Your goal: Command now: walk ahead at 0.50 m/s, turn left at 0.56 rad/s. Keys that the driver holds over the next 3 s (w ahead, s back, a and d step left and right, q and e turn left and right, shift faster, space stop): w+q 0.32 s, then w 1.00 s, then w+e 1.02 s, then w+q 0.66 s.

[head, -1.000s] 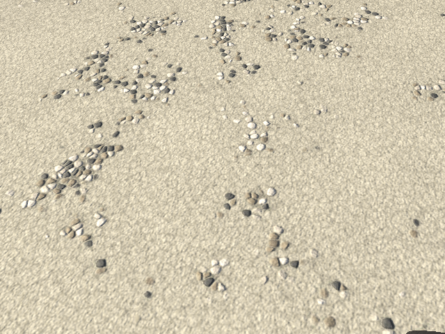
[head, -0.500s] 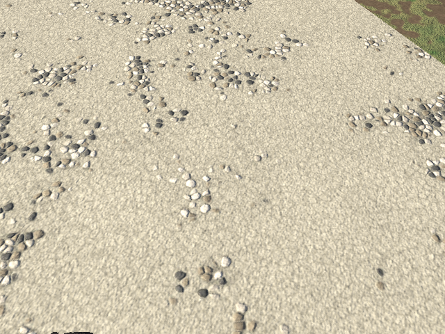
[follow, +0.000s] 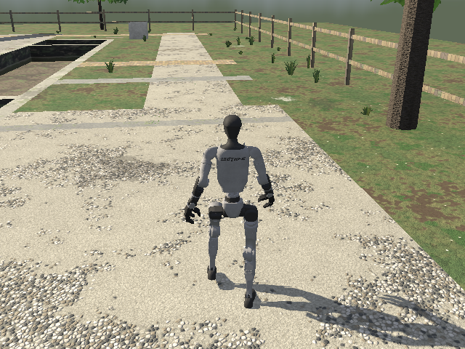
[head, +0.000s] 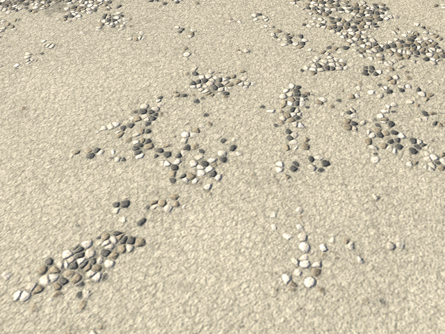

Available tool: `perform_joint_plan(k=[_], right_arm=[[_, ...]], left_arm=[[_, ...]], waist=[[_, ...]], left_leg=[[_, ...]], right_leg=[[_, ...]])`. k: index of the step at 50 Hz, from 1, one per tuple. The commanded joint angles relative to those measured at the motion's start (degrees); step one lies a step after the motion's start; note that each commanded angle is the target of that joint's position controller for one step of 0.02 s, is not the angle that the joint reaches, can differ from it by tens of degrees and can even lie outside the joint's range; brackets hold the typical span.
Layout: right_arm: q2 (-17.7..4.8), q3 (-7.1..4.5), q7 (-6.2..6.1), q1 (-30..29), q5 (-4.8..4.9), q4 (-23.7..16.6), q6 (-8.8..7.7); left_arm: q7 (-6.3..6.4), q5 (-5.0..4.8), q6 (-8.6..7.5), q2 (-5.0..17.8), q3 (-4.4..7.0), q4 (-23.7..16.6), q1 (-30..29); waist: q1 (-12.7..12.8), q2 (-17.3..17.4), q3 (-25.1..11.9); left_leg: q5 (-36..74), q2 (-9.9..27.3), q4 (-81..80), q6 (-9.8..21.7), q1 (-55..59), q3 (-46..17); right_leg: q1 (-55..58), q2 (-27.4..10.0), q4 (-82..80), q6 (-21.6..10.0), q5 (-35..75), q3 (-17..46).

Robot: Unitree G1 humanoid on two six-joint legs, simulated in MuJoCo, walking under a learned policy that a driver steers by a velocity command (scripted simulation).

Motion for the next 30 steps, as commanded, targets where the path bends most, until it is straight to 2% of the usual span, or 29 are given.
perform_joint_plan(k=[1, 3, 5, 6, 7, 8, 9, 10, 11, 12, 13, 14, 15, 16, 18, 21, 23, 25, 27, 30], right_arm=[[-0.75, 0.5, 1.13, -5.28, 0.05, -5.65, -0.59], [-1.62, 0.25, 1.6, -7.26, 0.11, -7.14, -0.44], [-3.32, -0.6, 1.79, -5.9, -0.15, -7.83, -0.18], [-4.98, -1.6, 1.66, -1.52, -0.21, -7.1, 0.02], [-7.77, -3.32, 1.17, 7.6, -0.02, -4.7, 0.25], [-12.51, -5.28, -0.04, 17.12, 0.23, -2.59, 0.85], [-19.0, -5.65, -0.31, 14.24, 0.42, -3.47, 0.27], [-14.4, -4.34, -0.01, 16.59, 0.12, -5.14, -0.51], [-11.18, -3.38, 0.21, 14.92, -0.29, -4.07, -1.28], [-9.69, -2.84, 0.13, 11.72, -0.11, -4.26, -1.62], [-7.97, -2.29, -0.04, 7.65, -0.4, -4.95, -1.59], [-6.7, -1.76, -0.23, 5.21, -1.11, -5.96, -1.61], [-6.59, -1.73, -0.38, 4.21, -1.38, -6.27, -1.67], [-6.73, -1.81, -0.6, 4.18, -1.22, -5.99, -1.89], [-6.99, -1.77, -1.28, 5.36, -1.04, -4.77, -2.23], [-6.8, -1.55, -2.03, 7.99, -0.71, -2.7, -2.24], [-7.08, -1.48, -2.16, 9.92, -0.53, -1.5, -2.2], [-7.77, -1.54, -2.11, 12.17, -0.36, -0.16, -2.25], [-7.89, -1.55, -2.1, 14.15, -0.21, 1.08, -2.04], [-8.21, -1.72, -2.38, 15.59, -0.34, 2.4, -1.24]], left_arm=[[0.34, -0.81, -0.64, 9.82, 2.25, -3.76, -3.75], [0.33, -1.44, -0.05, 10.89, 2.65, -2.91, -2.7], [0.54, -1.81, 0.7, 12.62, 3.13, -2.69, -2.7], [0.71, -2.0, 1.19, 13.43, 3.31, -2.69, -2.85], [0.95, -2.08, 1.54, 12.76, 2.93, -2.86, -3.01], [1.16, -0.61, 1.29, 10.3, 1.82, -3.82, -1.66], [0.4, 1.46, -0.21, 2.03, -0.92, -7.52, 3.51], [-0.33, -0.74, -2.19, 7.19, -0.31, -7.88, -2.46], [-0.65, -2.65, -2.97, 9.56, 0.31, -9.36, -7.34], [-0.28, -1.84, -3.39, 8.8, -0.06, -9.24, -8.06], [0.21, -0.27, -3.32, 8.93, 0.2, -8.57, -7.93], [0.25, 0.27, -2.68, 9.36, 0.58, -8.32, -6.74], [0.2, 0.45, -1.97, 9.1, 0.65, -8.29, -6.17], [0.2, 0.68, -1.37, 8.21, 0.49, -8.19, -5.94], [0.24, 0.93, -0.57, 6.51, -0.07, -8.28, -7.18], [-0.21, 0.86, -0.68, 4.45, -1.05, -9.28, -13.05], [-0.82, 0.38, -1.04, 3.62, -1.53, -10.0, -17.16], [-1.43, -0.27, -1.39, 3.93, -1.6, -10.89, -20.66], [-1.98, -0.46, -1.73, 4.75, -1.45, -11.9, -23.12], [-2.64, -0.38, -2.17, 5.67, -1.11, -12.6, -23.22]], waist=[[-0.96, -5.95, 2.46], [-0.96, -6.16, 3.06], [-2.82, -7.58, 0.96], [-5.65, -8.02, -2.1], [-10.59, -6.85, -6.85], [-14.27, -1.01, -12.28], [-6.3, 13.96, -17.4], [-11.49, 6.76, -23.68], [-11.74, 3.91, -14.96], [-9.32, 0.06, -9.93], [-6.79, -1.3, -6.77], [-4.59, -0.31, -5.68], [-3.57, 0.44, -5.34], [-3.16, 0.25, -4.98], [-3.25, -0.24, -3.84], [-5.74, 0.55, -2.24], [-7.74, 1.13, -1.29], [-9.34, 1.26, 0.23], [-10.21, 1.26, 1.41], [-9.59, 2.23, 1.59]], left_leg=[[3.27, -0.13, -6.4, 1.35, 1.95, 1.84], [-0.18, -0.95, -8.91, 2.97, 2.33, 3.19], [-6.04, -4.1, -10.21, 5.28, 7.7, 6.35], [-7.87, -6.67, -11.13, 6.75, 14.44, 8.22], [-4.91, -9.44, -14.23, 8.81, 27.64, 8.97], [-3.55, -3.83, -14.77, 12.04, 45.56, -1.54], [-13.9, 10.89, -21.63, 22.69, 61.56, -35.73], [-21.37, 13.54, -29.32, 23.68, 63.48, -45.84], [-17.65, 11.94, -30.15, 20.84, 58.06, -37.48], [-12.38, 9.36, -29.98, 18.92, 49.44, -30.54], [-5.84, 7.11, -30.17, 17.45, 41.31, -25.19], [-0.54, 5.47, -31.35, 16.94, 35.66, -21.91], [2.21, 4.82, -32.53, 17.25, 32.45, -20.83], [5.31, 4.4, -33.2, 17.71, 30.24, -19.35], [9.44, 3.32, -34.26, 17.53, 27.6, -15.0], [9.37, 0.69, -34.48, 14.7, 27.06, -10.08], [4.76, 0.12, -34.64, 13.23, 26.77, -9.0], [1.18, 1.59, -34.73, 13.16, 28.34, -10.47], [1.7, 3.57, -32.84, 13.25, 33.15, -12.46], [7.64, 6.32, -29.33, 12.35, 40.07, -15.01]], right_leg=[[-1.42, -15.57, -5.15, -8.45, 18.61, 3.93], [1.92, -16.77, -3.1, -7.43, 22.08, 2.42], [4.19, -16.89, 3.49, -6.16, 38.46, 0.11], [4.03, -16.19, 10.91, -5.33, 47.65, -1.36], [-0.21, -14.19, 22.71, -3.63, 49.98, -3.35], [-14.33, -11.92, 40.52, -0.89, 33.13, -3.64], [-39.03, -0.09, 60.33, 2.46, -19.05, 2.54], [-44.49, -0.17, 65.76, 1.5, -19.75, 14.55], [-48.78, -2.47, 64.7, 0.42, -14.02, 14.18], [-46.74, -4.87, 59.9, -0.19, -8.93, 13.83], [-42.56, -6.53, 55.14, 0.14, -5.91, 13.81], [-38.21, -7.6, 52.71, 0.34, -3.9, 14.24], [-35.95, -7.62, 50.96, 0.88, -2.95, 14.05], [-35.04, -7.42, 49.13, 1.64, -2.33, 13.41], [-35.15, -6.99, 44.13, 3.08, 2.39, 12.27], [-34.29, -5.99, 31.6, 3.63, 15.19, 11.59], [-31.56, -4.54, 24.0, 3.18, 21.97, 10.94], [-30.96, -3.72, 20.05, 2.5, 24.04, 10.88], [-33.31, -3.38, 17.18, 1.32, 21.69, 11.31], [-34.13, -2.45, 14.28, -0.97, 14.44, 10.95]])
Next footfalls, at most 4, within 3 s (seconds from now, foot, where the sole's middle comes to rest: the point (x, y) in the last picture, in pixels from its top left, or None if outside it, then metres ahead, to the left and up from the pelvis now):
0.16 left None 0.25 0.14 -0.78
0.66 right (247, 298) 0.58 0.01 -0.78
1.18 left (155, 234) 0.78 0.33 -0.78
1.74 right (210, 158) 1.13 0.18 -0.78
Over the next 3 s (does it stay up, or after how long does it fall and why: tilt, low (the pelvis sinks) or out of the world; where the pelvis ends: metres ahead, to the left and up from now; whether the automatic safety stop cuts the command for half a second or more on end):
stays up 1.62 0.18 0.00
